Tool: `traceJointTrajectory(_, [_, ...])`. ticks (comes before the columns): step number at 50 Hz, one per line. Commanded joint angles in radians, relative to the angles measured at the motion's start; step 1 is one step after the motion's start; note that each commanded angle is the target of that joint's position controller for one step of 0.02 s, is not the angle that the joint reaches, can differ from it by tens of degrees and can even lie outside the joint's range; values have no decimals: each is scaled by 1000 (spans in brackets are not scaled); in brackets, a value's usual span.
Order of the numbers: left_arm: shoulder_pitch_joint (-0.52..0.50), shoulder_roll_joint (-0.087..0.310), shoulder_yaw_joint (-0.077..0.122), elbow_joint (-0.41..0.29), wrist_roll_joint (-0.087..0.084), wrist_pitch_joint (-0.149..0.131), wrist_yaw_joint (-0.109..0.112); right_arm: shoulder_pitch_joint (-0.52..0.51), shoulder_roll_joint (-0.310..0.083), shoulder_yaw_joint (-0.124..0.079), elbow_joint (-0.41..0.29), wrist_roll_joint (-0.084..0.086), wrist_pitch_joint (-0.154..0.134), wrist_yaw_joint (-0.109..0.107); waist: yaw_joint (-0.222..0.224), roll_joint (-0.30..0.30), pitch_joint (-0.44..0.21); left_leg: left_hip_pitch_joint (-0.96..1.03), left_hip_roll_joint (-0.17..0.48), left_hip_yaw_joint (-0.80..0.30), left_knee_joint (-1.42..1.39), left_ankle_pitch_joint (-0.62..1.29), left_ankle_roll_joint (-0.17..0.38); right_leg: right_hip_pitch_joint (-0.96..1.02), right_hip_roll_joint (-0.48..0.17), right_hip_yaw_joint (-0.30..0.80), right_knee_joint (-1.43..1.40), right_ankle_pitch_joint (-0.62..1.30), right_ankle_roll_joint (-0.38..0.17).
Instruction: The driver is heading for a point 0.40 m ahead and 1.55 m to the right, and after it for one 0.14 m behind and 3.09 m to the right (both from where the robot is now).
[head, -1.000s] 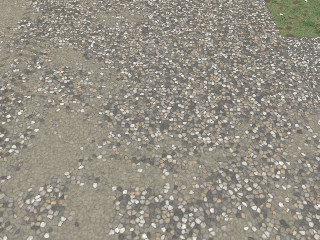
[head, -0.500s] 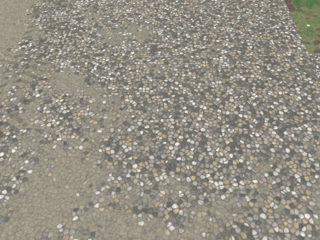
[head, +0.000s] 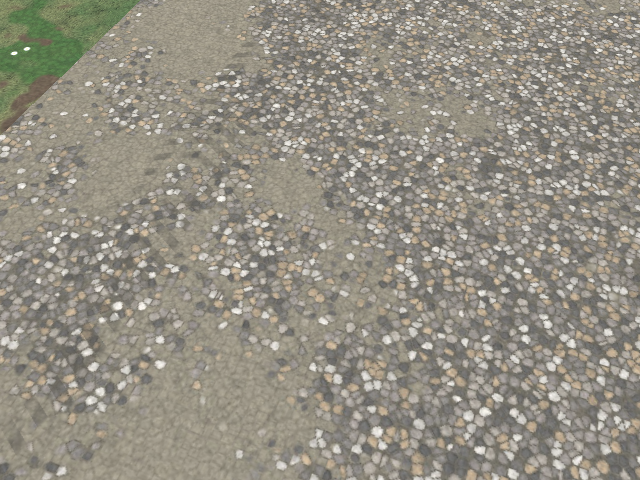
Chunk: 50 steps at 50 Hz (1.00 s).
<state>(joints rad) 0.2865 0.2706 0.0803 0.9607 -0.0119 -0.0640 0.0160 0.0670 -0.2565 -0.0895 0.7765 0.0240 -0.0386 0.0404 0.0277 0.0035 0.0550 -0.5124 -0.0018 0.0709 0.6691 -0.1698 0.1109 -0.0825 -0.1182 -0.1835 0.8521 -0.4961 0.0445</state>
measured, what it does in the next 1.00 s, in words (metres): walks ahead, turning right: right foot, then left foot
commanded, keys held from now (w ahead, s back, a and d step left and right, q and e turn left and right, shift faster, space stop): w+e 1.00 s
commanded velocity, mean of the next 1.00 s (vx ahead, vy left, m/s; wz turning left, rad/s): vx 0.50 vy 0.00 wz -0.38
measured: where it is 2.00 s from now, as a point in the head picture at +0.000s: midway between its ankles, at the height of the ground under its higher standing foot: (522, 269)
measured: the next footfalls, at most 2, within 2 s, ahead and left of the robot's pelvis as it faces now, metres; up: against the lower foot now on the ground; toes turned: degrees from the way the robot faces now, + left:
right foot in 0.54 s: +0.45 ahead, -0.14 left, +0.00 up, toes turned -14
left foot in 1.00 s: +0.78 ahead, -0.05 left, +0.00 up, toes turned -32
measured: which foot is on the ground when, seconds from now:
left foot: down 0.00-0.52, up 0.54-0.98, down 1.00-1.00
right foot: up 0.00-0.52, down 0.54-1.00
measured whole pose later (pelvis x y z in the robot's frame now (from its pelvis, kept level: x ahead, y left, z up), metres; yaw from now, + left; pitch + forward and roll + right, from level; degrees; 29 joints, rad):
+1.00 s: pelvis +0.58 -0.08 +0.01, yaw -29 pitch +3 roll +0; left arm 0.37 0.29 0.09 0.78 -0.02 -0.04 0.01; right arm 0.01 -0.26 -0.05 0.72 0.00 -0.13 0.01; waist 0.08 0.01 0.00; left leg -0.47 -0.01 -0.06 0.46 -0.02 0.00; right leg -0.11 0.11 0.22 0.55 -0.46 -0.06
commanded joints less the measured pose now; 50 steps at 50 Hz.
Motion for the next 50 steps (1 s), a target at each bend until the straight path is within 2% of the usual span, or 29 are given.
traceJointTrajectory(1, [-57, 112, 6, -107, -60, -76, -24, 366, -192, -49, 41, -20, -22, -12, -153, 109, -315, 844, 370, -731, -385, -46, 256, -717, 69, 236, 578, -36, -55])
traceJointTrajectory(2, [-94, 106, 2, -110, -56, -82, -21, 293, -160, -38, 31, -17, -31, -13, -126, 75, -231, 705, 334, -564, -365, 44, 207, -708, 14, 234, 518, 49, -78])
traceJointTrajectory(3, [-106, 109, 8, -94, -32, -76, -13, 203, -119, -26, 18, -20, -37, -13, -88, 21, -171, 557, 296, -446, -374, 126, 169, -647, -31, 238, 444, 121, -82])
traceJointTrajectory(4, [-82, 115, 17, -77, -23, -59, -11, 149, -78, -13, 10, -30, -44, -14, -50, 35, -144, 461, 263, -363, -401, 183, 146, -578, -57, 253, 398, 169, -86])
traceJointTrajectory(5, [-50, 106, 19, -63, -24, -39, -13, 138, -70, -11, 15, -36, -52, -14, -27, 53, -136, 409, 253, -319, -434, 193, 134, -528, -67, 262, 374, 202, -87])
traceJointTrajectory(7, [-37, 73, 15, -54, -23, -9, -11, 152, -86, -15, 36, -34, -70, -19, -11, 36, -101, 366, 243, -238, -485, 248, 126, -528, -66, 267, 316, 250, -79])
traceJointTrajectory(10, [-99, 59, 15, -68, -19, 4, -8, 196, -102, -19, 66, -43, -78, -37, -30, 26, -46, 391, 227, -130, -520, 307, 98, -632, -34, 303, 191, 392, -65])
traceJointTrajectory(14, [-176, 46, 11, -92, -12, -6, -25, 196, -101, -11, 77, -41, -78, -54, -52, 46, -16, 416, 194, -2, -550, 299, 38, -628, 11, 270, -41, 614, -68])
traceJointTrajectory(19, [-303, 10, -12, -154, -9, -8, -53, 277, -110, -12, 125, -31, -61, -67, -103, 38, 41, 574, 237, 72, -527, 395, 15, -680, 32, 191, -203, 612, -94])
traceJointTrajectory(21, [-335, 10, -15, -185, -10, -9, -69, 286, -120, -15, 132, -26, -44, -70, -102, 44, 46, 651, 264, 93, -470, 511, 16, -698, 49, 150, -230, 528, -111])
traceJointTrajectory(23, [-319, 30, -6, -207, -12, -7, -83, 261, -148, -21, 121, -21, -28, -78, -69, 77, 8, 676, 273, 123, -367, 814, 5, -609, 99, 85, -236, 425, -141])
traceJointTrajectory(25, [-198, 82, 19, -200, -16, 0, -87, 234, -182, -27, 109, -19, -13, -89, 13, 124, -77, 670, 276, 135, -167, 1094, -12, -426, 165, 41, -219, 323, -185])
traceJointTrajectory(26, [-52, 135, 45, -171, -17, 1, -80, 205, -192, -27, 101, -15, -9, -90, 95, 112, -152, 600, 249, 146, 26, 1070, -34, -218, 196, 50, -284, 367, -221])
traceJointTrajectory(27, [103, 209, 75, -145, -10, 10, -59, 190, -192, -23, 83, -17, -21, -89, 168, 28, -240, 378, 200, 145, 321, 774, -73, 78, 105, 230, -344, 380, -277])
traceJointTrajectory(28, [106, 285, 85, -143, -13, 7, -49, 297, -13, 28, 46, -51, -51, -62, 42, -237, -317, -100, -26, 55, 691, -316, -138, 436, -157, 771, -383, 330, -468])
traceJointTrajectory(29, [147, 229, 65, -152, -2, 0, -48, 218, -73, 25, 21, -7, -101, -41, 94, -162, -432, -245, -60, -172, 822, -414, -117, 532, -215, 1015, -525, 249, -516])
traceJointTrajectory(30, [107, 170, 52, -156, 1, -7, -44, 118, -120, 13, -9, 27, -126, -31, 109, -110, -298, -329, 7, -196, 780, -322, -88, 449, -182, 856, -547, 291, -451])
traceJointTrajectory(31, [29, 127, 40, -175, -6, -14, -45, 96, -121, 14, -13, 20, -134, -34, 61, -18, -204, -296, 55, -187, 676, -238, -77, 288, -136, 725, -552, 374, -409])
traceJointTrajectory(32, [-42, 96, 30, -194, -8, -16, -46, 90, -126, 6, -4, -8, -130, -43, 14, 28, -141, -225, 83, -171, 587, -204, -87, 131, -97, 635, -568, 475, -383])
traceJointTrajectory(33, [-75, 79, 21, -212, 0, -17, -41, 110, -135, -3, -3, -22, -116, -46, -20, 25, -122, -150, 102, -172, 541, -181, -101, 29, -71, 582, -593, 536, -378])
traceJointTrajectory(35, [-87, 104, 23, -227, -1, -17, -31, 132, -116, -4, -14, -31, -89, -50, -55, 3, -95, -98, 114, -153, 435, -167, -134, -85, -50, 536, -624, 592, -374])
traceJointTrajectory(38, [-50, 158, 38, -232, -4, -15, -12, 36, -78, 11, -54, -41, -72, -57, -32, -31, -61, -68, 89, -110, 207, -10, -176, -199, 7, 441, -636, 631, -340])
traceJointTrajectory(41, [1, 163, 41, -229, -12, -1, -4, -71, -55, 23, -85, -35, -75, -48, 22, -73, -65, 16, 29, -94, -35, 216, -178, -229, 62, 402, -603, 547, -279])
traceJointTrajectory(43, [39, 158, 40, -221, -14, 6, -5, -117, -69, 21, -106, -21, -78, -41, 46, -91, -71, 38, 6, -104, -107, 256, -176, -196, 46, 447, -578, 483, -264])
traceJointTrajectory(45, [59, 146, 38, -219, -18, 12, -3, -131, -98, 14, -121, -15, -86, -33, 45, -101, -78, 40, 1, -133, -164, 215, -161, -125, 19, 515, -520, 426, -253])
traceJointTrajectory(47, [53, 147, 38, -226, -13, 17, 2, -108, -128, 3, -121, -13, -100, -26, 21, -124, -82, 74, -1, -144, -193, 137, -134, -73, -7, 581, -458, 411, -240])
traceJointTrajectory(48, [36, 142, 37, -235, -11, 19, 4, -56, -138, -4, -109, -13, -107, -25, -14, -137, -92, 140, -3, -134, -222, 123, -113, -72, 0, 594, -415, 428, -227])
traceJointTrajectory(49, [22, 117, 27, -247, -6, 17, 3, 38, -164, -18, -87, -22, -113, -29, -63, -134, -142, 282, 15, -135, -239, 122, -82, -99, 41, 572, -319, 475, -198])
traceJointTrajectory(50, [9, 62, 6, -270, 5, 12, -2, 190, -217, -33, -71, -41, -116, -37, -132, -55, -265, 527, 166, -272, -216, 76, -17, -212, 99, 493, -66, 399, -159])
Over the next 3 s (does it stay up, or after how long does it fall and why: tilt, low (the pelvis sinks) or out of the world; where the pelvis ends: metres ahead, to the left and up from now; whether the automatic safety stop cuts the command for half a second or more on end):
stays up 1.07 -1.00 0.01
